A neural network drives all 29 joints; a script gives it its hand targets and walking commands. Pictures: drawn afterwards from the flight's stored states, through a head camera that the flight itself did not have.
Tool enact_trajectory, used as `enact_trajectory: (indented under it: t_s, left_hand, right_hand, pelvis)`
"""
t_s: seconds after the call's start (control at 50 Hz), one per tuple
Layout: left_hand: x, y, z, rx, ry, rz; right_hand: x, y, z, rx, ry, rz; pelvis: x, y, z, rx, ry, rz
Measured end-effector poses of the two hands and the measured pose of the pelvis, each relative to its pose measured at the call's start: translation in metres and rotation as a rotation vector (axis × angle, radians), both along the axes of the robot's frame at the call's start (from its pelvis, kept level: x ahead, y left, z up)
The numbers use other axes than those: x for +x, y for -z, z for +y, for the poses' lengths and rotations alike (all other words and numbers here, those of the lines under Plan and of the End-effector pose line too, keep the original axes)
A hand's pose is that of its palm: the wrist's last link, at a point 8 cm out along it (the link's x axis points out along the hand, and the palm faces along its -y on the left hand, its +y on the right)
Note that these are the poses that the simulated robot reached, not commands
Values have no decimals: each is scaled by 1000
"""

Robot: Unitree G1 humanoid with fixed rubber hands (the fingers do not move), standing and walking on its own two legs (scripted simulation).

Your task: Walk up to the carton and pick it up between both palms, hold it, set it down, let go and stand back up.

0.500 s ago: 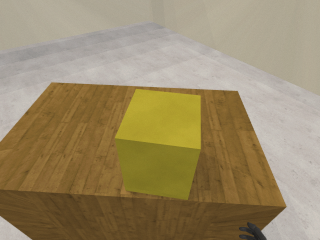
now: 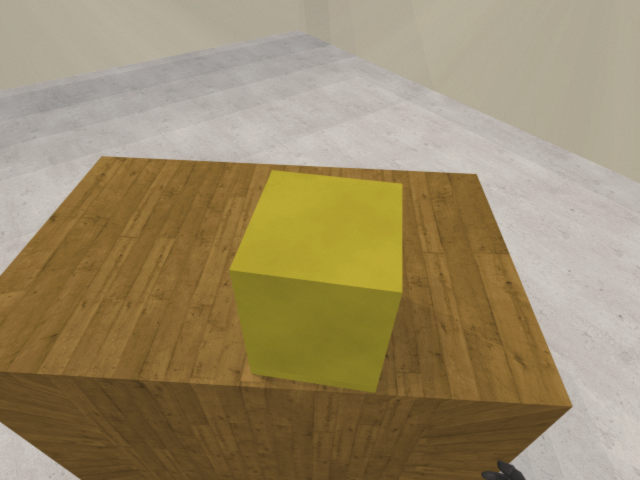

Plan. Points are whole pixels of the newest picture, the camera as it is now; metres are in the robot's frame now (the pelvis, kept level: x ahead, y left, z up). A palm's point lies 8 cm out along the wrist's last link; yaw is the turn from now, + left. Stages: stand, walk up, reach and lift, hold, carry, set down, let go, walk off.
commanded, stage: stand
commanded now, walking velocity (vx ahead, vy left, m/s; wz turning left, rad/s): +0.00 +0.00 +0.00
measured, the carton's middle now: (323, 282) +0.42 -0.02 +0.01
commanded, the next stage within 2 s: none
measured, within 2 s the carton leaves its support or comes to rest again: neither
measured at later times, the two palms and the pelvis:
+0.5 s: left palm out of the picture +0.06 +0.24 -0.12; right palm out of the picture +0.08 -0.26 -0.11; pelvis -0.02 +0.00 +0.00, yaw +0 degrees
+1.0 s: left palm out of the picture +0.04 +0.25 -0.13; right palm out of the picture +0.06 -0.26 -0.12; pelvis -0.03 +0.00 +0.00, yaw +0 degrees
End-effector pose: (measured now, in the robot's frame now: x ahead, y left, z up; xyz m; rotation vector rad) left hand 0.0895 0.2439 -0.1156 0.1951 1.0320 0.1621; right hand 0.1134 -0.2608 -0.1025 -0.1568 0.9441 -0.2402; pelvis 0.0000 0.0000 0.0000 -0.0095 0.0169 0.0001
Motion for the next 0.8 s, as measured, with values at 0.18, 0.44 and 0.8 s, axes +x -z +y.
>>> enact_trajectory:
  t_s: [0.18, 0.44, 0.8]
  left_hand:
    - [-8, 3, 0, -3, -5, 20]
    - [-26, 7, 1, -7, -13, 56]
    - [-47, 12, 2, -8, -21, 111]
  right_hand:
    - [-12, 4, 0, 1, 7, 26]
    - [-29, 8, 0, 5, 12, 54]
    - [-47, 14, 2, 15, 15, 94]
  pelvis:
    - [-6, 0, 0, 0, 0, -8]
    - [-16, 0, 1, -1, 0, -22]
    - [-25, 0, 1, -1, 0, -35]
